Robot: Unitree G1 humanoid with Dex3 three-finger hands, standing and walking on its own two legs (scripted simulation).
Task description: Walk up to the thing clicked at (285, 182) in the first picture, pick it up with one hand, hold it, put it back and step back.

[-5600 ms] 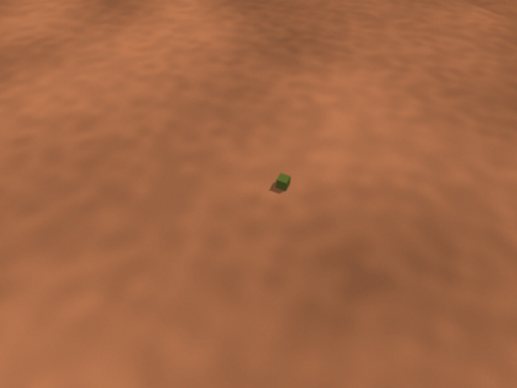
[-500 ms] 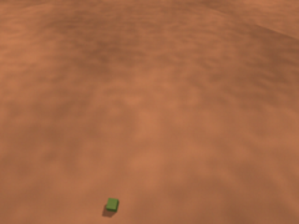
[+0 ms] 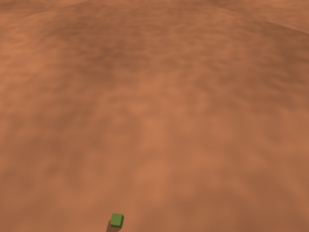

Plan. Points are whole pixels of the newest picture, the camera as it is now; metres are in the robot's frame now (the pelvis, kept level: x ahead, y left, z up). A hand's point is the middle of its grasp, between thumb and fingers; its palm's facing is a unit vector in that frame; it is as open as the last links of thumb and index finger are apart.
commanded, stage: walk up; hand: left
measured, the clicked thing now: (117, 220) +0.36 +0.27 -0.74
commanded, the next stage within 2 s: stand in 1.70 s
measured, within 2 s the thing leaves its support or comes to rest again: neither
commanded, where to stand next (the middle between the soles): -0.01 +0.03 m, yaw +2 degrees
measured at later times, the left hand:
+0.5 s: hand out of the picture +0.15 +0.27 -0.15, palm faces +0.02 -0.91 -0.41, open 7.4 cm
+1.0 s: hand out of the picture +0.00 +0.29 -0.16, palm faces +0.13 -0.93 -0.35, open 7.4 cm
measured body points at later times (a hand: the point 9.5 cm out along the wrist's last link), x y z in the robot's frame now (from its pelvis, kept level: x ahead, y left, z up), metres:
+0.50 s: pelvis +0.02 +0.00 -0.02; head +0.08 -0.01 +0.43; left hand +0.15 +0.32 -0.12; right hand +0.18 -0.29 -0.14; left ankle +0.08 +0.14 -0.74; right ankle +0.01 -0.11 -0.73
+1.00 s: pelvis -0.01 +0.01 -0.01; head -0.02 +0.02 +0.44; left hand +0.00 +0.33 -0.14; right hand +0.08 -0.29 -0.12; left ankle -0.04 +0.14 -0.74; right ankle +0.01 -0.11 -0.72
